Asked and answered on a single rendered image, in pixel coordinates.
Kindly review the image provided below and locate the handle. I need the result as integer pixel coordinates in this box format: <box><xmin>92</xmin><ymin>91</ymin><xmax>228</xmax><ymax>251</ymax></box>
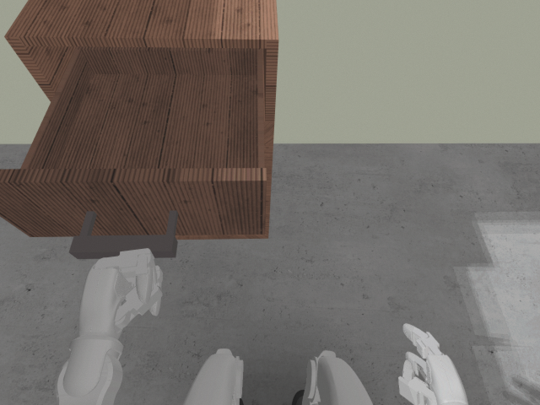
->
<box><xmin>69</xmin><ymin>210</ymin><xmax>178</xmax><ymax>259</ymax></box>

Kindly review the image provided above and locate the drawer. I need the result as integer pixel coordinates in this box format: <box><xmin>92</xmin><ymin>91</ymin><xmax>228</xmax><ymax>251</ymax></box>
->
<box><xmin>0</xmin><ymin>46</ymin><xmax>267</xmax><ymax>237</ymax></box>

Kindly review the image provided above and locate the right robot hand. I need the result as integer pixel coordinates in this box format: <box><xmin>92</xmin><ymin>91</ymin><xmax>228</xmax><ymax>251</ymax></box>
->
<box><xmin>398</xmin><ymin>323</ymin><xmax>468</xmax><ymax>405</ymax></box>

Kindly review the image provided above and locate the robot thigh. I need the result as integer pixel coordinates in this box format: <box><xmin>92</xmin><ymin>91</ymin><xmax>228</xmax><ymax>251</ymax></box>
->
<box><xmin>182</xmin><ymin>354</ymin><xmax>244</xmax><ymax>405</ymax></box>
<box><xmin>305</xmin><ymin>356</ymin><xmax>373</xmax><ymax>405</ymax></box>

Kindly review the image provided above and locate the robot left forearm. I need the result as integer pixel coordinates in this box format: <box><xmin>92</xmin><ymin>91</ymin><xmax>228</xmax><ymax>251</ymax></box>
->
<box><xmin>55</xmin><ymin>336</ymin><xmax>123</xmax><ymax>405</ymax></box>

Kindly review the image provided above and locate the left robot hand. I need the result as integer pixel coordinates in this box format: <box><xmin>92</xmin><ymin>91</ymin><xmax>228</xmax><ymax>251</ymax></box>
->
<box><xmin>79</xmin><ymin>248</ymin><xmax>163</xmax><ymax>340</ymax></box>

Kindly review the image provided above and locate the left robot thigh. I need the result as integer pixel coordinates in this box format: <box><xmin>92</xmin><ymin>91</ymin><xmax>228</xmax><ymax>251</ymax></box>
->
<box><xmin>182</xmin><ymin>354</ymin><xmax>244</xmax><ymax>405</ymax></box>

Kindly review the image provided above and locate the right robot thigh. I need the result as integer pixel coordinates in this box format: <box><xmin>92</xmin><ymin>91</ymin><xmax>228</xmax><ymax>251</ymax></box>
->
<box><xmin>305</xmin><ymin>356</ymin><xmax>373</xmax><ymax>405</ymax></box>

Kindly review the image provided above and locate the cabinet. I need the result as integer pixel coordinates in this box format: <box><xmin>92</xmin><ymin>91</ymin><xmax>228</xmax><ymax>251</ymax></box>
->
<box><xmin>4</xmin><ymin>0</ymin><xmax>278</xmax><ymax>240</ymax></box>

